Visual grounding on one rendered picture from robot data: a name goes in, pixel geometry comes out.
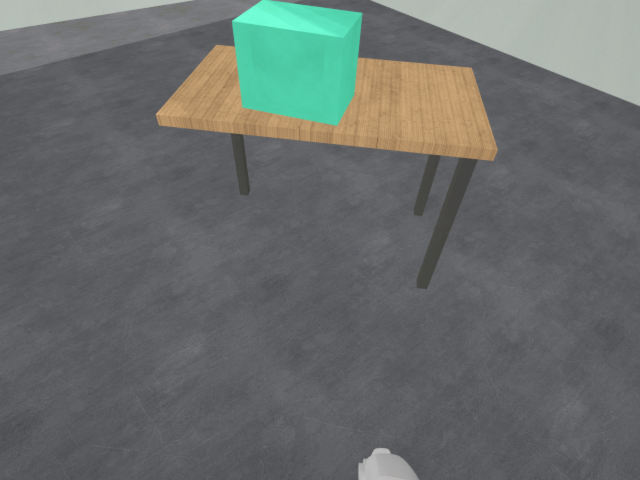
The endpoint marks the table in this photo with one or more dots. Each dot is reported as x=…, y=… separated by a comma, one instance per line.
x=402, y=106

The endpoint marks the right robot thigh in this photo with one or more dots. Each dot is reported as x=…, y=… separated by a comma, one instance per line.
x=385, y=466

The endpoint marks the carton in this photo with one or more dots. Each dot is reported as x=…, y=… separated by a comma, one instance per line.
x=297, y=60

